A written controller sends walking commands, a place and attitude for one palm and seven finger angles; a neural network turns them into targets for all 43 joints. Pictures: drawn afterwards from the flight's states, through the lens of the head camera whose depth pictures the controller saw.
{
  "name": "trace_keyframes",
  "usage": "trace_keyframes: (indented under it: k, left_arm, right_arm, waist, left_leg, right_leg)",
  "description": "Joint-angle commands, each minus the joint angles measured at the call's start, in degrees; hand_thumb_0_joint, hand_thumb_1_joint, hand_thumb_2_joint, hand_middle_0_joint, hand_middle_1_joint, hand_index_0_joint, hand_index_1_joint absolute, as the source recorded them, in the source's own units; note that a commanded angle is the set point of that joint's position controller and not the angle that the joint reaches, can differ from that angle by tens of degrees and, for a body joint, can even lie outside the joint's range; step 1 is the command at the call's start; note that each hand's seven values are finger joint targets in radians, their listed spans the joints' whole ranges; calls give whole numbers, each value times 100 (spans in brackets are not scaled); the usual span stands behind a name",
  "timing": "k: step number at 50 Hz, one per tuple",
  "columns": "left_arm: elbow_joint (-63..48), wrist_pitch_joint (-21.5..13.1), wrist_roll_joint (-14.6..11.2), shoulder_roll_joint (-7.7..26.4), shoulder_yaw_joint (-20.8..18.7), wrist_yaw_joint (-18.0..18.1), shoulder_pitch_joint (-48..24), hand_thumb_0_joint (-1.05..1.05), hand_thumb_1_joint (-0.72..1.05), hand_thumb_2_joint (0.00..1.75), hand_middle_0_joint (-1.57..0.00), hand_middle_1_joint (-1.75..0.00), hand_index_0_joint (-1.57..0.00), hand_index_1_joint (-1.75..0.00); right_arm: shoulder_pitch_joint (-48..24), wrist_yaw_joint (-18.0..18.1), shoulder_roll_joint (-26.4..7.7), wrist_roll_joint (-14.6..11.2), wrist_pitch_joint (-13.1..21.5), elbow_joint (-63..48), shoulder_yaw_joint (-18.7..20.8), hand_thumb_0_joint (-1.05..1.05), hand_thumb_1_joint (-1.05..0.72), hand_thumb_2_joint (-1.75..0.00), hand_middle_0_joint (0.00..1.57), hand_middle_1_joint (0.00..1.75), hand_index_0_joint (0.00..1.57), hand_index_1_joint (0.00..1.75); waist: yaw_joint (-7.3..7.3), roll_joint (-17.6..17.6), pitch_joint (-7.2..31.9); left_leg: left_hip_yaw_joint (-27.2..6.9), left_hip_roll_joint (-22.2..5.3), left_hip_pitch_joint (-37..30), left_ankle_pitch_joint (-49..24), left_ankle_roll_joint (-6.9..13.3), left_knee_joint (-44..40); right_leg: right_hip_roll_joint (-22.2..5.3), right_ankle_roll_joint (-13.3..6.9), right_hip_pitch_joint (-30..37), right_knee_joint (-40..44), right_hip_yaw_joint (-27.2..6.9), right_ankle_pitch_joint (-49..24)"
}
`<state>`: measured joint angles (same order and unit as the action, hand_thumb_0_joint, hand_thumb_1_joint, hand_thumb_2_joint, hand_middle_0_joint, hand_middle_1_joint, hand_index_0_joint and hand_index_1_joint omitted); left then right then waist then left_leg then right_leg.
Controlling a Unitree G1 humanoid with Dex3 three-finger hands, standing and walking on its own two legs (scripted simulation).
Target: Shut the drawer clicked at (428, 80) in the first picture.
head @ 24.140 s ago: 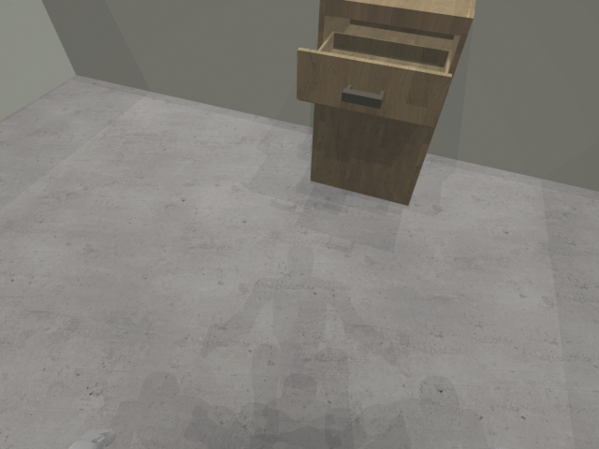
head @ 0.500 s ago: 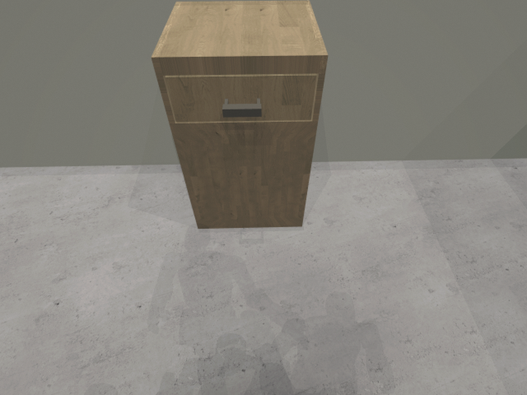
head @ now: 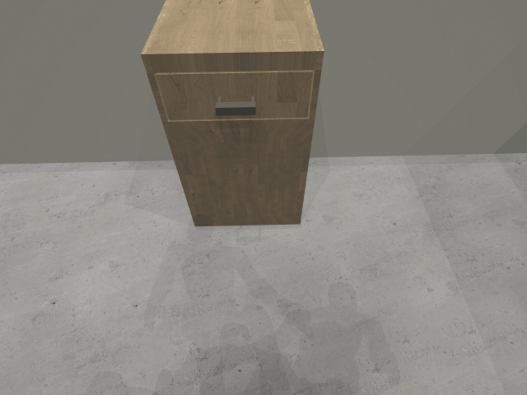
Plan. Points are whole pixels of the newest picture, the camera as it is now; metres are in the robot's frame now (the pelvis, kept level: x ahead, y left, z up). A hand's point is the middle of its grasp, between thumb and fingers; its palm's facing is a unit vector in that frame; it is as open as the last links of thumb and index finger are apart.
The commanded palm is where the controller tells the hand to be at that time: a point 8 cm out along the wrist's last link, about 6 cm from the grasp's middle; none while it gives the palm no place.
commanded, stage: look to check the result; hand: left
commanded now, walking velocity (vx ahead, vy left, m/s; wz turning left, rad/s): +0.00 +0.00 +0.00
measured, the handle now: (236, 103) +0.89 +0.13 -0.09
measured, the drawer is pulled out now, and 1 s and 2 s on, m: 0.00 0.00 0.00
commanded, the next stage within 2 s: stand and wait in 0.18 s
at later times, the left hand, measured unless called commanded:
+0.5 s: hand out of the picture +0.09 +0.22 -0.16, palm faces -0.02 -0.95 -0.31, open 7.4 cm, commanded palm none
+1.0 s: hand out of the picture +0.08 +0.22 -0.16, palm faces -0.01 -0.95 -0.32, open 7.4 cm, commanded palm none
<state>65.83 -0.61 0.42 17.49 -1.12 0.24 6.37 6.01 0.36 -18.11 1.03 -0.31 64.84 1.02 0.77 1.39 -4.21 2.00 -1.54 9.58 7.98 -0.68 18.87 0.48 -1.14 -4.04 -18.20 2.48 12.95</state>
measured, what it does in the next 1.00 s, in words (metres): stands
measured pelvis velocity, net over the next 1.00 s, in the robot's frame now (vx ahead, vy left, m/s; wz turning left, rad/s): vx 0.01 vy -0.01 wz -0.01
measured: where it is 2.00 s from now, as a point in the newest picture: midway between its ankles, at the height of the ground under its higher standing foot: outside the picture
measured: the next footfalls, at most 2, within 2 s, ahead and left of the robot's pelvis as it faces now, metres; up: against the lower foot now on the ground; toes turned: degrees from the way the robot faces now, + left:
none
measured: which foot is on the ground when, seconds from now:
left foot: down 0.00-1.00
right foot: down 0.00-1.00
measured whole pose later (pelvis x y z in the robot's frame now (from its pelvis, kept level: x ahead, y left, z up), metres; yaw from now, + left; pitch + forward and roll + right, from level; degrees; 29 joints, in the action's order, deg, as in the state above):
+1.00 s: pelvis +0.01 -0.01 +0.00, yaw -1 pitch -2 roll +0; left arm 65.6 -0.8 0.3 16.3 -1.3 0.6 7.8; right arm 8.1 0.9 -16.7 1.0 -0.2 65.2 0.9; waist 0.9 0.9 -3.2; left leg 2.5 -2.4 7.1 9.0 -1.5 18.2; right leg 1.3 -1.8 -1.6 -16.9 1.9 13.5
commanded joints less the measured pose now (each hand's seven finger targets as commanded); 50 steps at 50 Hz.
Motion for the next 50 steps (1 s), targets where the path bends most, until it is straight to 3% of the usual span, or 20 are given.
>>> trace_keyframes:
  k: [1, 13, 24, 39, 43, 50]
  left_arm:
    - [-323, -146, 7, 1103, -180, 79, -131, 0, 90, 90, -20, -30, -20, -30]
    - [-363, -167, 13, 1080, -215, 110, -54, 0, 90, 90, -20, -30, -20, -30]
    - [-362, -161, -3, 1006, -213, 115, -11, 0, 90, 90, -20, -30, -20, -30]
    - [-329, -152, -5, 967, -204, 104, 59, 0, 90, 90, -20, -30, -20, -30]
    - [-325, -159, 4, 990, -204, 109, 69, 0, 90, 90, -20, -30, -20, -30]
    - [-323, -153, 2, 969, -197, 100, 46, 0, 90, 90, -20, -30, -20, -30]
  right_arm:
    - [-94, 105, -1005, -17, 131, -270, 175, 0, -90, -90, 20, 30, 20, 30]
    - [-49, 123, -939, -17, 126, -288, 179, 0, -90, -90, 20, 30, 20, 30]
    - [38, 147, -883, -10, 132, -266, 172, 0, -90, -90, 20, 30, 20, 30]
    - [108, 156, -850, -15, 145, -227, 157, 0, -90, -90, 20, 30, 20, 30]
    - [135, 154, -864, -22, 141, -246, 163, 0, -90, -90, 20, 30, 20, 30]
    - [140, 149, -849, -9, 148, -221, 158, 0, -90, -90, 20, 30, 20, 30]
  waist:
    - [4, -108, 655]
    - [-8, -191, 645]
    - [-3, -153, 643]
    - [-10, -105, 569]
    - [-7, -238, 524]
    - [-5, -101, 464]
  left_leg:
    - [-508, -620, -631, -958, 187, -116]
    - [-449, -599, -678, -1180, 164, -46]
    - [-402, -628, -743, -1236, 154, -51]
    - [-403, -641, -759, -1167, 161, -113]
    - [-411, -636, -743, -1162, 164, -125]
    - [-423, -633, -688, -1030, 164, -171]
  right_leg:
    - [-801, -117, -266, 373, -566, -1200]
    - [-799, -75, -142, 350, -554, -1756]
    - [-797, -85, -97, 346, -531, -1843]
    - [-772, -116, -137, 390, -569, -1618]
    - [-760, -104, -159, 397, -567, -1654]
    - [-763, -122, -183, 434, -587, -1419]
